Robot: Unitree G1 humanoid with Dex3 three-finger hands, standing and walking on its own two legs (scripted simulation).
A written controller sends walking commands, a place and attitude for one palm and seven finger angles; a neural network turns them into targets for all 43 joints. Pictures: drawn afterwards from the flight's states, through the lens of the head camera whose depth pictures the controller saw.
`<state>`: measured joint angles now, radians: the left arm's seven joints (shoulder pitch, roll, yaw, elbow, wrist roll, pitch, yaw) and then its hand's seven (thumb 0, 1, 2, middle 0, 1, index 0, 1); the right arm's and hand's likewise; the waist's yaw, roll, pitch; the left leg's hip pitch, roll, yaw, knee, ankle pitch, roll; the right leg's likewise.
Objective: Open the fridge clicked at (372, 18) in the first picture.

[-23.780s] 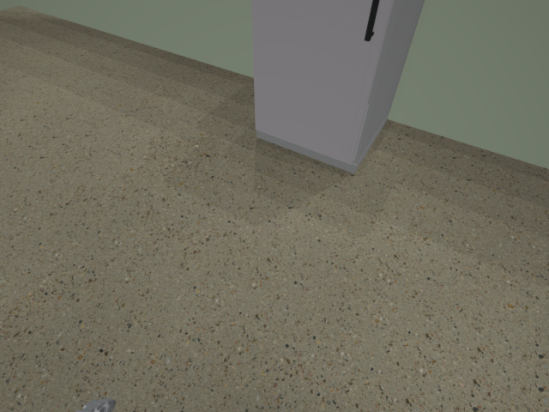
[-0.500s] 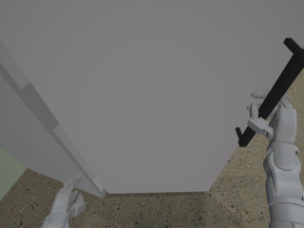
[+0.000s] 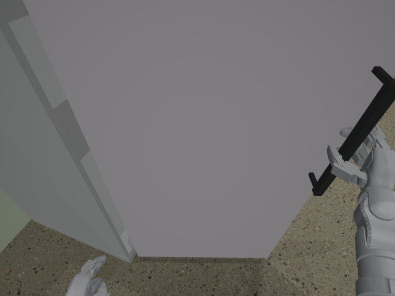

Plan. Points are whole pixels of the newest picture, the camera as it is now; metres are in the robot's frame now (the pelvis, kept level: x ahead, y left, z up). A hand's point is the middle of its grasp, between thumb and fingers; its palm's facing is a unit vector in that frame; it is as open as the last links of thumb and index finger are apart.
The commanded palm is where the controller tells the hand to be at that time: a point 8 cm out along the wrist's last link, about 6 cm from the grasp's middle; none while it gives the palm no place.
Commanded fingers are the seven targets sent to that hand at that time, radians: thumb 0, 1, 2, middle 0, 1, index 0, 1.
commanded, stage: loosen the grip on the handle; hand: right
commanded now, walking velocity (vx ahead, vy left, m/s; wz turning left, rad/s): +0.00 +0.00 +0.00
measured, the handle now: (342, 143) +0.41 -0.27 +0.13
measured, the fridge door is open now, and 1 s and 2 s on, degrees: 69 71 71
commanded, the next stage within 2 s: slip the hand off the handle in 0.42 s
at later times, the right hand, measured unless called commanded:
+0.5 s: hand (337, 168) +0.35 -0.25 +0.11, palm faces +0.34 +0.92 -0.20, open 14.4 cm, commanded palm +0.31 -0.30 +0.12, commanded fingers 0.00 0.55 -0.20 0.25 1.15 0.25 1.15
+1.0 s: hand (371, 174) +0.35 -0.32 +0.10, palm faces +0.38 +0.90 -0.22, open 14.7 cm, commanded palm +0.31 -0.36 +0.12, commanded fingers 0.00 0.55 -0.20 0.25 1.15 0.25 1.15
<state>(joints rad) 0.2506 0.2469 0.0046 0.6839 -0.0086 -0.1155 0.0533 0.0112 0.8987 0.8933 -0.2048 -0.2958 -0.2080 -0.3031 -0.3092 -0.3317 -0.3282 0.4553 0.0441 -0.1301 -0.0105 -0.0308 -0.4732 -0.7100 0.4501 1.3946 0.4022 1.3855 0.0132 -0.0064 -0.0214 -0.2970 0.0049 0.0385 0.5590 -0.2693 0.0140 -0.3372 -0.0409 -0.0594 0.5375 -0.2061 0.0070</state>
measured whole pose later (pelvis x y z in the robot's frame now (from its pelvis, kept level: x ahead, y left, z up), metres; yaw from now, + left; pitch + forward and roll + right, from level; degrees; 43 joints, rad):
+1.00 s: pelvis +0.03 -0.02 -0.01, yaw +1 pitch +5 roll +1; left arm 0.23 0.25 -0.02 0.67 -0.01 -0.12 0.11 0.01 0.90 0.89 -0.20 -0.30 -0.21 -0.30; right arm -0.13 -0.41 -0.41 0.32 0.11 -0.20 0.06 -0.01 0.56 -0.20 0.26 1.15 0.25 1.15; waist -0.03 -0.01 -0.07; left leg -0.40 0.00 0.03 0.68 -0.37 0.00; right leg -0.47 0.00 0.01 0.72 -0.35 -0.02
